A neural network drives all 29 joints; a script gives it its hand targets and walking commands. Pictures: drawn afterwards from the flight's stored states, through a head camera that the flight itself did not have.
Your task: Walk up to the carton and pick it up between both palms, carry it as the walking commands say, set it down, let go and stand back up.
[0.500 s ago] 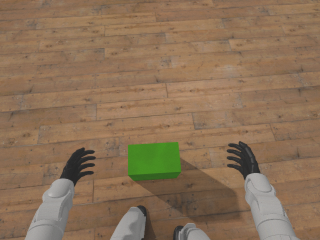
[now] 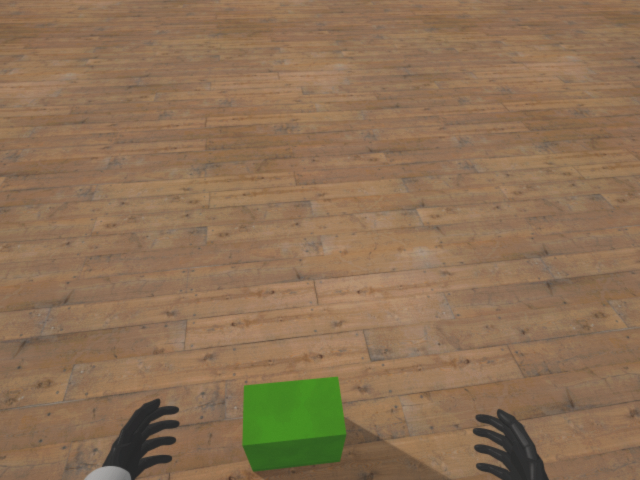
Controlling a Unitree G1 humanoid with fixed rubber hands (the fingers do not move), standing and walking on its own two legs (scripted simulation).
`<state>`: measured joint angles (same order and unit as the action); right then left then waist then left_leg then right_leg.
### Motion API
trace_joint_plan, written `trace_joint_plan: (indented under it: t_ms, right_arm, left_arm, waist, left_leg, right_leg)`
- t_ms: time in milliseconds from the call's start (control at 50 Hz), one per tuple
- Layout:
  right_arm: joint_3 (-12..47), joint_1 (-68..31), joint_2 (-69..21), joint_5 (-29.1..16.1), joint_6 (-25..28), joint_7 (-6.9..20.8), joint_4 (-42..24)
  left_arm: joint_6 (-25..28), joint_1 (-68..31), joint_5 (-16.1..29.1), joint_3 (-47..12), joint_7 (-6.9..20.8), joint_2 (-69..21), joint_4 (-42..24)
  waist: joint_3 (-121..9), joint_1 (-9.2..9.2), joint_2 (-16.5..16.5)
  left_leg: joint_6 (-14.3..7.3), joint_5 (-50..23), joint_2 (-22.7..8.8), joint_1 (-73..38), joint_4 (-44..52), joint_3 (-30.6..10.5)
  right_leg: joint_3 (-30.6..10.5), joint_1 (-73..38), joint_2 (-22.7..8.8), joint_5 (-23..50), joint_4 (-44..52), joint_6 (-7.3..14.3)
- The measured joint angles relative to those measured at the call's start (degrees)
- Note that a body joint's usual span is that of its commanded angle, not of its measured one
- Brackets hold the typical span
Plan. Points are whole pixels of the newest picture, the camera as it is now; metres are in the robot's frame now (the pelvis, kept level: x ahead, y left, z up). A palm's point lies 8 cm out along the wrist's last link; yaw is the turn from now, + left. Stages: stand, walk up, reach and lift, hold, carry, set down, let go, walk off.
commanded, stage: let go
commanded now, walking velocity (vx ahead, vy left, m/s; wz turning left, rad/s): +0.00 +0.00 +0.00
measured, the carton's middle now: (294, 425) +0.40 +0.08 -0.64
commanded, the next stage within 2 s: stand in 0.24 s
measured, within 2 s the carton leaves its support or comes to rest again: neither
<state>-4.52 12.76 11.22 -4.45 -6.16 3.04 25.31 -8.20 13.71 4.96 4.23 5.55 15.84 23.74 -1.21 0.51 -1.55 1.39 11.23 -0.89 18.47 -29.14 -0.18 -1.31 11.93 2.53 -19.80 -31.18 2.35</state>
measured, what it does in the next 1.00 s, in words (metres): stands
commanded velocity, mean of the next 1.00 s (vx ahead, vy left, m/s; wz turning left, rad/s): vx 0.00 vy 0.00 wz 0.00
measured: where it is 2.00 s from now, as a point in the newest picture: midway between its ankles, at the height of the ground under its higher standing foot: outside the picture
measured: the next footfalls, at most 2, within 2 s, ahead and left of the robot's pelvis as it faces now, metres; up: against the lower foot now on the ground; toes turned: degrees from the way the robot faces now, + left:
none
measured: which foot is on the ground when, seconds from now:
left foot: down 0.00-1.00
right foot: down 0.00-1.00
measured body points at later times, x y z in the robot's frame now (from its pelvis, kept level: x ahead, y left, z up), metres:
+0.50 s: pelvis +0.01 +0.03 +0.00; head +0.01 +0.04 +0.45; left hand +0.15 +0.30 -0.09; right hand +0.15 -0.24 -0.09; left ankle +0.04 +0.14 -0.73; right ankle -0.04 -0.09 -0.73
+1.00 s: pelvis +0.01 +0.03 +0.00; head -0.01 +0.04 +0.45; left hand +0.13 +0.30 -0.10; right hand +0.14 -0.26 -0.09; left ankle +0.04 +0.14 -0.73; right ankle -0.04 -0.09 -0.73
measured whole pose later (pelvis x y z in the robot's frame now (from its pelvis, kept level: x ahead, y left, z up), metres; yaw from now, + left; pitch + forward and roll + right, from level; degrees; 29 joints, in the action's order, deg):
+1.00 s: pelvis +0.01 +0.03 +0.00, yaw +1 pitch +0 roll +0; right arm -4.5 12.6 16.4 -2.2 -0.1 0.5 45.2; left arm 0.7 13.7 1.8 3.6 -0.8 15.8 41.6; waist -3.7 0.5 -1.9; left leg -1.1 12.0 1.9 17.5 -29.4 0.0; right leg -1.3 10.3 -0.2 -20.4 -30.7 -0.2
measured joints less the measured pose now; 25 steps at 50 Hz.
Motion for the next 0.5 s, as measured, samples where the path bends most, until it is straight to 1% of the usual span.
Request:
trace_joint_plan:
  t_ms: [120,200,260,280,300,360,420,500]
  right_arm:
    - [0.0,0.0,0.0,0.0,-0.8,0.0,-0.1]
    - [0.0,0.0,0.0,0.0,-0.8,0.0,0.1]
    - [0.0,0.0,0.0,0.0,-0.8,0.0,0.2]
    - [0.0,0.0,0.0,0.1,-0.2,0.0,0.6]
    - [0.0,-0.1,0.0,0.3,1.0,-0.3,2.1]
    - [0.0,-0.1,0.8,1.5,2.9,-1.3,7.7]
    - [0.0,-0.1,2.1,2.1,3.4,-1.6,11.7]
    - [0.0,-0.1,4.0,2.2,4.2,-1.8,14.2]
  left_arm:
    - [-2.7,0.0,0.0,0.0,-0.1,0.0,0.0]
    - [-5.2,0.0,0.0,0.0,-1.3,0.0,-0.3]
    - [-5.8,0.0,0.0,-0.5,-2.3,0.0,-1.5]
    - [-5.2,0.0,-0.2,-0.6,-2.6,0.0,-1.7]
    - [-3.6,0.0,-0.6,-0.6,-3.2,0.0,-1.1]
    - [1.2,0.0,-1.7,-0.6,-4.8,0.0,2.9]
    - [3.9,0.0,-2.4,-0.7,-5.2,0.0,6.8]
    - [5.6,0.0,-3.0,-0.6,-5.3,0.0,10.4]
  waist:
    - [1.1,0.00,-0.1]
    - [2.6,0.00,-0.2]
    - [3.5,0.00,-0.3]
    - [3.6,0.01,-0.3]
    - [3.5,0.01,-0.4]
    - [2.6,0.02,-0.4]
    - [1.9,0.02,-0.4]
    - [0.9,0.01,-0.4]
  left_leg:
    - [-0.5,0.0,1.1,-1.2,0.0,0.0]
    - [-1.3,0.0,1.9,-1.2,0.0,0.0]
    - [-2.0,0.0,2.5,-1.2,0.0,0.1]
    - [-2.1,0.0,2.7,-1.2,0.0,0.1]
    - [-2.2,0.1,2.7,-1.2,0.0,0.1]
    - [-2.5,0.4,2.8,-1.1,-0.2,0.2]
    - [-2.5,0.6,2.8,-1.0,-0.3,0.2]
    - [-2.5,0.7,2.8,-1.0,-0.3,0.2]
  right_leg:
    - [0.0,-1.3,-1.0,0.0,0.0,-0.6]
    - [0.0,-1.5,-1.9,0.0,0.2,-1.2]
    - [0.0,-1.6,-2.4,-0.1,0.4,-1.7]
    - [0.0,-1.7,-2.6,-0.1,0.4,-1.8]
    - [0.0,-1.7,-2.7,-0.1,0.4,-2.0]
    - [0.0,-1.7,-2.7,-0.2,0.5,-2.4]
    - [0.0,-1.7,-2.7,-0.4,0.5,-2.5]
    - [0.0,-1.7,-2.7,-0.6,0.5,-2.5]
